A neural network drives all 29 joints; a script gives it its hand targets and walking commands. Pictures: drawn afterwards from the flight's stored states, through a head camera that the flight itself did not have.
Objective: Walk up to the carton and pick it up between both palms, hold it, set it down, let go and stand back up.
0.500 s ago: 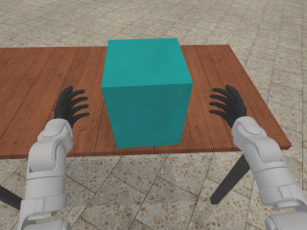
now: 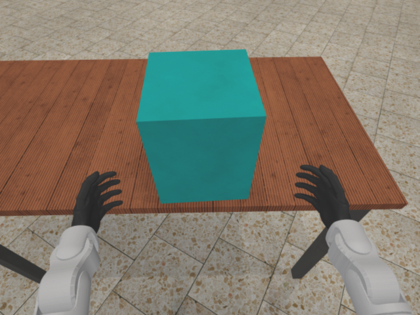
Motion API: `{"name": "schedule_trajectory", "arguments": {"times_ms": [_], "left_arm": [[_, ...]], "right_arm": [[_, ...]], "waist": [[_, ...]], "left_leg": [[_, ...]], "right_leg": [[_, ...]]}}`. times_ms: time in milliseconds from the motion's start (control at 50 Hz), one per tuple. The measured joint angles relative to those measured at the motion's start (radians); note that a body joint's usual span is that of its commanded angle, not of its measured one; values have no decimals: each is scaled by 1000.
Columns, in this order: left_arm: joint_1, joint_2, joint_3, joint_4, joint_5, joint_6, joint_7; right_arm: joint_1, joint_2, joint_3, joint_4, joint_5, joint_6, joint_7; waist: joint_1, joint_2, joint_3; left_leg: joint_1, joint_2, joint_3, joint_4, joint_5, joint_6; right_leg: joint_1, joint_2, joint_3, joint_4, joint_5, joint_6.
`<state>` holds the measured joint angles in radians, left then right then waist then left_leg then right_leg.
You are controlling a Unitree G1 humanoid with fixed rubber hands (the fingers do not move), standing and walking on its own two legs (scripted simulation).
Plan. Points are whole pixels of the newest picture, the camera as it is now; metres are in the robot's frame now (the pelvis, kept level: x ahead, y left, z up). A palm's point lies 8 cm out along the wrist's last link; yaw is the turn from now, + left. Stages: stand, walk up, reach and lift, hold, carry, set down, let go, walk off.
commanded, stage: set down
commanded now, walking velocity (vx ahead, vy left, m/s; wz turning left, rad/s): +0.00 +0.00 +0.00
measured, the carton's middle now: (201, 129) +0.45 +0.06 +0.09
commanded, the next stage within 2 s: let go in 1.26 s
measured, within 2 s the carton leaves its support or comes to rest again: neither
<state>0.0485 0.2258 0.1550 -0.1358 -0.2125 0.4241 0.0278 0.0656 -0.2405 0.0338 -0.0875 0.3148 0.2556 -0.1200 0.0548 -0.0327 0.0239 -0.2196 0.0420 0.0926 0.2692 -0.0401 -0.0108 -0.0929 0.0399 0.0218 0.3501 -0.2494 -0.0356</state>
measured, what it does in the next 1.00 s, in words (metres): stands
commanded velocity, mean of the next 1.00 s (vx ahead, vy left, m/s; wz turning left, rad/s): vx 0.00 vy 0.00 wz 0.00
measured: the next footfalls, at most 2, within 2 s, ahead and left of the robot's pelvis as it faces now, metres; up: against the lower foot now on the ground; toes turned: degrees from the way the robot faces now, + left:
none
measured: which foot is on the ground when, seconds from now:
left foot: down 0.00-1.00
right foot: down 0.00-1.00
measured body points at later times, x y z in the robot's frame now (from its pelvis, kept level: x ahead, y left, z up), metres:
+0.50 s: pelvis +0.02 +0.00 +0.00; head +0.05 +0.01 +0.45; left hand +0.22 +0.26 -0.01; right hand +0.25 -0.18 -0.01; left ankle +0.06 +0.13 -0.75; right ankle -0.04 -0.09 -0.75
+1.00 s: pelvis +0.04 +0.00 +0.00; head +0.04 +0.01 +0.45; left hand +0.21 +0.24 -0.05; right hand +0.23 -0.20 -0.04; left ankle +0.06 +0.13 -0.75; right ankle -0.04 -0.09 -0.75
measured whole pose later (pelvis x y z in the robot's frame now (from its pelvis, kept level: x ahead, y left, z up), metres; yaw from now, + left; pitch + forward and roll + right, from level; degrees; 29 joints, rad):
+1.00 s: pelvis +0.04 +0.00 +0.00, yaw +2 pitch -1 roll +1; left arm 0.29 0.25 0.02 0.30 -0.08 0.03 -0.04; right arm 0.29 -0.20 0.10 0.42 0.12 -0.22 -0.04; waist 0.03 -0.05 0.01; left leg -0.15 0.01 0.07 0.28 -0.10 -0.02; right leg 0.02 0.02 0.00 0.29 -0.29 -0.03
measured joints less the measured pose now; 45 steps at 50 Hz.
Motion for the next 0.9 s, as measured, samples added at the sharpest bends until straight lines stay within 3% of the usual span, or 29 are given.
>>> {"name": "schedule_trajectory", "arguments": {"times_ms": [180,440,600,740,820,840,900], "left_arm": [[156,28,-59,2,-7,-129,-9],[229,55,-110,86,-1,-208,-18],[282,-9,-99,340,143,-255,-76],[348,11,-117,480,165,-385,-50],[301,36,-113,545,174,-368,-46],[290,39,-116,536,162,-354,-40],[330,52,-161,335,51,-420,-2]], "right_arm": [[187,29,-6,-53,-45,-74,28],[248,52,-1,42,-97,-124,49],[258,61,20,351,-213,-231,81],[299,101,-12,590,-264,-421,110],[231,107,-32,713,-298,-467,120],[227,104,-31,707,-286,-462,120],[332,80,9,453,-209,-481,111]], "waist": [[11,-4,-4],[14,2,7],[-15,10,61],[-15,-8,64],[-29,-14,66],[-27,-13,65],[2,-20,22]], "left_leg": [[17,-7,-9,-2,-14,-1],[9,-11,-9,-1,-27,0],[55,-22,-17,8,-50,1],[22,-20,-18,59,-85,-2],[14,-16,-23,78,-92,-7],[13,-14,-22,79,-92,-8],[0,-14,-19,63,-84,-9]], "right_leg": [[34,-5,-9,-30,-3,-1],[38,-10,-9,-53,-4,4],[106,-19,-17,-83,-10,5],[70,-19,-18,-24,-49,2],[61,-15,-22,-2,-60,-1],[60,-13,-21,-1,-60,-2],[42,-13,-18,-10,-54,-1]]}}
